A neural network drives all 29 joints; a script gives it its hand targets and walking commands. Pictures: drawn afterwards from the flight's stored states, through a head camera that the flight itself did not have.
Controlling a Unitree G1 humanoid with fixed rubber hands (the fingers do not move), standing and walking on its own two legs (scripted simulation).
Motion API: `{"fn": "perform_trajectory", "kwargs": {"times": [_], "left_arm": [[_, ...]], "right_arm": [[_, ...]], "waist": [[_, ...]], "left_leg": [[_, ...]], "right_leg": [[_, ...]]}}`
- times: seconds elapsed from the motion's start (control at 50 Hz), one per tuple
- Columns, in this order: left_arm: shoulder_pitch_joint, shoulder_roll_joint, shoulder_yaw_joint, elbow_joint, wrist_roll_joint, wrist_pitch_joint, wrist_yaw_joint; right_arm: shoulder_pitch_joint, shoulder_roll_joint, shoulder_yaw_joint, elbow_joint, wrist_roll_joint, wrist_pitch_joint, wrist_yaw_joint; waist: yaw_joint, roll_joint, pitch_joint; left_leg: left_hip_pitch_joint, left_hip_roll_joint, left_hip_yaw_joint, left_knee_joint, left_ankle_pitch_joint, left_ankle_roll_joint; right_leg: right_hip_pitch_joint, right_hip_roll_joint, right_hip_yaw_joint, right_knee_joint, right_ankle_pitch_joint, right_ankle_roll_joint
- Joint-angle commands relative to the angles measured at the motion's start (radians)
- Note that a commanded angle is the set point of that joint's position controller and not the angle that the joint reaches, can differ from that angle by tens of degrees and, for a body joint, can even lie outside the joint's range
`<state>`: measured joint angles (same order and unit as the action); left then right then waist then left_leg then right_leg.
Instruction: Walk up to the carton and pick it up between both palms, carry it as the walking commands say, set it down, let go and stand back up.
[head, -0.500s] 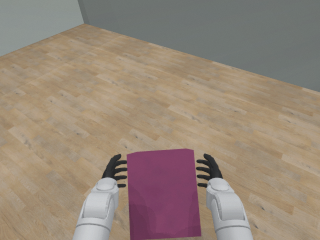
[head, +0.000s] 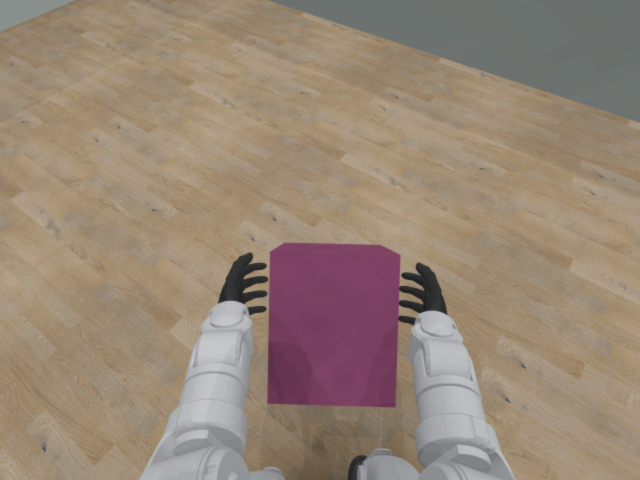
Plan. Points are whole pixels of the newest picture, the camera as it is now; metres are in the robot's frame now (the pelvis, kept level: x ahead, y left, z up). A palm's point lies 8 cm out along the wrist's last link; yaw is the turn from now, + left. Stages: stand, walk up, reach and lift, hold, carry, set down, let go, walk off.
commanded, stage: set down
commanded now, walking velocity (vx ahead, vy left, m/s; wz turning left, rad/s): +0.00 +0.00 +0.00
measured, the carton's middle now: (331, 312) +0.38 -0.01 -0.13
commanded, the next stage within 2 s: none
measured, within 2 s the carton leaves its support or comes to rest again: neither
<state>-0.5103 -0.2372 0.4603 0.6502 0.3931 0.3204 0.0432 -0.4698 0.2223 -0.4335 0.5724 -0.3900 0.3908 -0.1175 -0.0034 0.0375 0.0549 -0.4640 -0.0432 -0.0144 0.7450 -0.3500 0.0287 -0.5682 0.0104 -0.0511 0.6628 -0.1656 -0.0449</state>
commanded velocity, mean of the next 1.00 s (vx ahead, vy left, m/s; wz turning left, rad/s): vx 0.00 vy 0.00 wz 0.00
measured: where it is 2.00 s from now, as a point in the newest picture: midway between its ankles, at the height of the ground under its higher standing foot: outside the picture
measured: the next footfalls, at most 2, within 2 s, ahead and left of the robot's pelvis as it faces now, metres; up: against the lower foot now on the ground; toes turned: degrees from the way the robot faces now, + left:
none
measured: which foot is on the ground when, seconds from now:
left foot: down 0.00-1.00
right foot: down 0.00-1.00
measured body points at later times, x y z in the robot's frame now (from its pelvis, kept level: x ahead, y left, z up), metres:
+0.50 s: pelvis -0.01 +0.00 -0.06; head +0.15 -0.02 +0.36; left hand +0.39 +0.12 -0.11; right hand +0.37 -0.15 -0.13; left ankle +0.02 +0.11 -0.71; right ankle +0.11 -0.09 -0.71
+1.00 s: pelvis -0.01 +0.01 -0.14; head +0.18 -0.01 +0.27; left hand +0.40 +0.12 -0.21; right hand +0.39 -0.15 -0.22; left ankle +0.02 +0.11 -0.71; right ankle +0.11 -0.09 -0.71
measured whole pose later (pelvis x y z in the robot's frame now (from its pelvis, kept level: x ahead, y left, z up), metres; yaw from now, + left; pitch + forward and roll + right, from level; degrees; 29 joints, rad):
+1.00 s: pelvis -0.01 +0.01 -0.14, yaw +0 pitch +33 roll +1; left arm -0.68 -0.17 0.36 0.71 0.17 0.13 0.18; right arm -0.65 0.11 -0.35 0.65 -0.22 0.20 -0.20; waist -0.01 0.04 -0.16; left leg -1.43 -0.06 0.04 1.44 -0.58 0.04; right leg -1.56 0.00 -0.02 1.34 -0.35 -0.03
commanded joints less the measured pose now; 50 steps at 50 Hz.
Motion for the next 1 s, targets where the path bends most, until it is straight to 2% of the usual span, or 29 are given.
{"fn": "perform_trajectory", "kwargs": {"times": [0.0,0.16,0.34,0.56,0.78,0.98], "left_arm": [[-0.524,-0.876,-0.469,0.072,-0.140,-0.099,-0.249],[-0.530,-0.873,-0.553,0.048,-0.159,-0.178,-0.239],[-0.544,-0.856,-0.574,0.058,-0.179,-0.187,-0.234],[-0.589,-0.857,-0.579,0.076,-0.204,-0.179,-0.215],[-0.638,-0.855,-0.622,0.086,-0.250,-0.195,-0.166],[-0.733,-0.825,-0.638,0.092,-0.293,-0.207,-0.124]], "right_arm": [[-0.567,0.918,0.501,0.033,0.166,-0.116,0.250],[-0.594,0.890,0.597,-0.014,0.177,-0.205,0.243],[-0.622,0.874,0.650,-0.036,0.189,-0.219,0.237],[-0.660,0.851,0.649,-0.013,0.199,-0.220,0.231],[-0.707,0.814,0.654,0.011,0.232,-0.243,0.213],[-0.805,0.787,0.647,0.049,0.281,-0.253,0.188]], "waist": [[-0.001,-0.038,-0.515],[-0.006,-0.031,-0.692],[-0.004,-0.051,-0.806],[-0.009,-0.047,-0.882],[-0.022,-0.042,-0.974],[-0.025,-0.052,-1.030]], "left_leg": [[-0.300,-0.025,-0.141,-0.137,0.064,0.043],[-0.400,-0.043,-0.129,-0.019,0.110,0.022],[-0.554,-0.065,-0.109,0.117,0.080,0.016],[-0.700,-0.087,-0.092,0.258,0.053,-0.001],[-0.790,-0.109,-0.092,0.393,0.076,-0.021],[-0.870,-0.126,-0.082,0.511,0.045,-0.024]], "right_leg": [[0.510,0.046,0.207,0.030,0.135,0.011],[0.406,0.067,0.198,0.133,0.189,0.018],[0.270,0.083,0.189,0.252,0.149,0.031],[0.068,0.103,0.165,0.395,0.105,0.040],[-0.136,0.124,0.136,0.546,0.104,0.046],[-0.272,0.137,0.118,0.664,0.059,0.051]]}}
